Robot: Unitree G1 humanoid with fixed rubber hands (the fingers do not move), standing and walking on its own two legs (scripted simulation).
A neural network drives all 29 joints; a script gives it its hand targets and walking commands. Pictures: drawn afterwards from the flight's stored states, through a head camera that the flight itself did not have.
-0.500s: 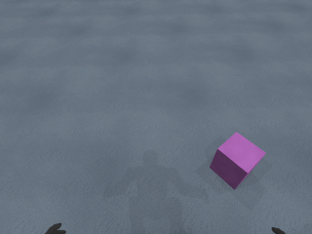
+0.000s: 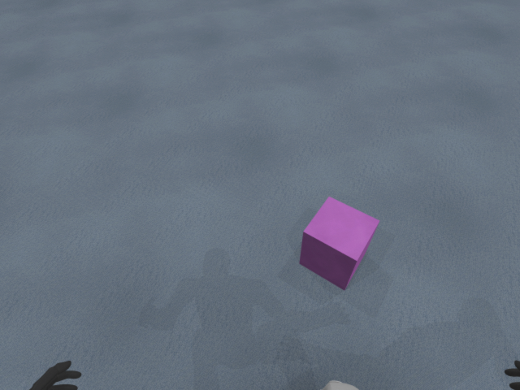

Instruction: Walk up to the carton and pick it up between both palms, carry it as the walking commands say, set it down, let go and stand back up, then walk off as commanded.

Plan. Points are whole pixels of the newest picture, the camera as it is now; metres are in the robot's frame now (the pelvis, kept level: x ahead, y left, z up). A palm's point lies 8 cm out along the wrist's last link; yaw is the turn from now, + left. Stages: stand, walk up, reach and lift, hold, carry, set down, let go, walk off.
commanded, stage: walk up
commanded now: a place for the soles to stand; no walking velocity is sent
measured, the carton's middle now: (336, 243) +0.72 -0.25 -0.63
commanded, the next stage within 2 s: none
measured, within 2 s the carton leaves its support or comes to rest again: neither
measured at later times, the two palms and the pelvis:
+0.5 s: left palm (164, 254) +0.37 +0.21 -0.06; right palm out of the picture +0.08 -0.40 -0.04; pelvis +0.15 -0.05 +0.01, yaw -15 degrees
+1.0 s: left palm (191, 227) +0.45 +0.18 -0.10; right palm out of the picture +0.23 -0.43 -0.09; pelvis +0.24 -0.08 -0.01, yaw -23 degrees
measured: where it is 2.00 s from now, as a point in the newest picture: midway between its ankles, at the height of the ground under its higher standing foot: (279, 351)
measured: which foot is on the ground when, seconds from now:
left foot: down 0.00-0.00, up 0.02-0.26, down 0.28-0.58, up 0.60-0.82, down 0.84-1.00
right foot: down 0.00-0.28, up 0.30-0.56, down 0.58-1.00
